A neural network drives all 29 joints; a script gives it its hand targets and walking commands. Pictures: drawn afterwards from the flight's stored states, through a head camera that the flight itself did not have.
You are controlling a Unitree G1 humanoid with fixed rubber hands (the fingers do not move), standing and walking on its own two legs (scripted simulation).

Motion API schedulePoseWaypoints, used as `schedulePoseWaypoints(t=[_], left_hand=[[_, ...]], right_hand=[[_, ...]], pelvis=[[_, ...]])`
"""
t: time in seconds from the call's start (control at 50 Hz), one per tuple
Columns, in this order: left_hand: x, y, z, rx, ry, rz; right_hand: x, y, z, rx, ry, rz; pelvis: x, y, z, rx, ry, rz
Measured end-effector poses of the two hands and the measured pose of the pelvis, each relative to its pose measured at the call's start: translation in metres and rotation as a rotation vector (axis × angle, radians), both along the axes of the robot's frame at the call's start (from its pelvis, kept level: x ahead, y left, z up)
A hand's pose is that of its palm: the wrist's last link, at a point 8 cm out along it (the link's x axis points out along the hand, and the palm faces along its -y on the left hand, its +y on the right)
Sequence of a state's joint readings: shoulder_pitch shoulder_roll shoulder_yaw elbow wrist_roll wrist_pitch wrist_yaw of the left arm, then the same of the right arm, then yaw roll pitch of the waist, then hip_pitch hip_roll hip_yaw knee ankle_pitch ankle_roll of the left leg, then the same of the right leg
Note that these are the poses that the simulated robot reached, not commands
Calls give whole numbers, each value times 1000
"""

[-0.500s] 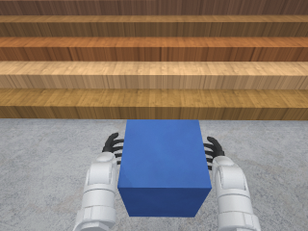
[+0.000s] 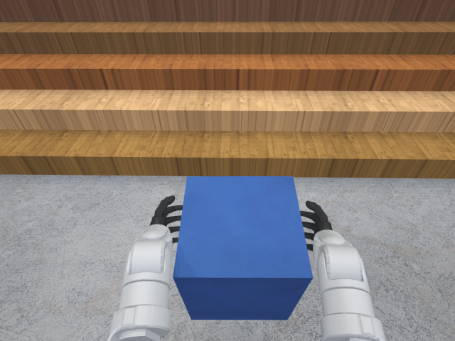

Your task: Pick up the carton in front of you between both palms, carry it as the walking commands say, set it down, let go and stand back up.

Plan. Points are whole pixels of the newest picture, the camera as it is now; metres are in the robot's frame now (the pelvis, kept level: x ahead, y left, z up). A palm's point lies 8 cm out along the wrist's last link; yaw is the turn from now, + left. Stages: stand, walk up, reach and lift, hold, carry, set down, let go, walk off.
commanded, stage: hold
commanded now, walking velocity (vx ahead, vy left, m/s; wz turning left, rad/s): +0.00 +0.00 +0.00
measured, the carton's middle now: (239, 251) +0.31 +0.00 -0.03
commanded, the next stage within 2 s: carry in 0.04 s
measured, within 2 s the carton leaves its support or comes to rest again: neither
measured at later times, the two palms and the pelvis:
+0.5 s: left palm (161, 182) +0.39 +0.16 +0.09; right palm (309, 189) +0.38 -0.14 +0.08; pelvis +0.13 +0.01 -0.01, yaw +2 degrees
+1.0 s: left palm (157, 114) +0.66 +0.23 +0.08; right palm (265, 119) +0.64 -0.07 +0.09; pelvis +0.40 +0.09 +0.00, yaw -1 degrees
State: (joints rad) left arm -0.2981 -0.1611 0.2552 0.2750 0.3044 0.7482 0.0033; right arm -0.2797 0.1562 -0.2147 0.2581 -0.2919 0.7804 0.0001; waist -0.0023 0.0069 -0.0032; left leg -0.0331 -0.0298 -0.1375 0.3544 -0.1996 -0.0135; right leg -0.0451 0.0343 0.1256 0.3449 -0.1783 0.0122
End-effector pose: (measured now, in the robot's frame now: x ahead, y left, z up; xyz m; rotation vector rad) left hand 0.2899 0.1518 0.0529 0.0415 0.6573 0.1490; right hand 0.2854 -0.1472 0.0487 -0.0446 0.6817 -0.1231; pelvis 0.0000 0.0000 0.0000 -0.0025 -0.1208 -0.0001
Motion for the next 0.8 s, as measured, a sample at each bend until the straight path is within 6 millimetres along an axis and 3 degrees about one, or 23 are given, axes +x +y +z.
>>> schedulePoseWaypoints(t=[0.18, 0.3, 0.36, 0.5, 0.56, 0.64, 0.72, 0.8], left_hand=[[11, 7, 2, -19, -42, 12], [34, 28, 16, -58, -75, 46], [52, 29, 25, -70, -53, 52], [101, 12, 33, -73, -66, 27], [114, 17, 29, -85, -15, 53], [140, 34, 34, -91, 9, 109], [185, 55, 37, -102, -19, 135], [245, 76, 28, -118, -61, 122]], right_hand=[[14, 7, 5, 4, -42, -4], [42, 28, 22, 26, -74, -7], [57, 29, 28, 39, -52, -19], [98, 11, 32, 72, -66, -63], [118, 16, 33, 72, -14, -47], [160, 34, 39, 76, 15, -4], [211, 55, 43, 75, -12, 20], [266, 76, 36, 66, -55, 9]], pelvis=[[12, 5, -8, -8, 109, 28], [43, 22, -12, 2, 164, 2], [64, 23, -7, -19, 193, -11], [126, 14, -15, -39, 212, 30], [156, 14, -8, -18, 220, 52], [196, 21, -1, 4, 223, 50], [243, 36, -5, 6, 212, 47], [298, 59, -25, 10, 184, 24]])
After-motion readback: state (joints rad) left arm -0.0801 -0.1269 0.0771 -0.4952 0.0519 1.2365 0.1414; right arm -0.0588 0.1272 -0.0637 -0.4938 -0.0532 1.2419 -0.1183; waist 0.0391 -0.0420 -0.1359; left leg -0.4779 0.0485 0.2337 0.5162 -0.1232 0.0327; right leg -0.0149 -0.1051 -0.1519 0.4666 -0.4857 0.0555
